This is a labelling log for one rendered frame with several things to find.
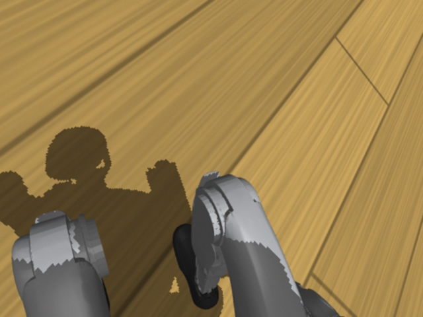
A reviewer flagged right robot foot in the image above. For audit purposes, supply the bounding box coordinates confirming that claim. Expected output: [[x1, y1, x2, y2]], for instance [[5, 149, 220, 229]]
[[173, 224, 219, 310]]

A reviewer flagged right robot hand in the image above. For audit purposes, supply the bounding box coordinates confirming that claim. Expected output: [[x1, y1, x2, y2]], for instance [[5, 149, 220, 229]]
[[295, 281, 340, 317]]

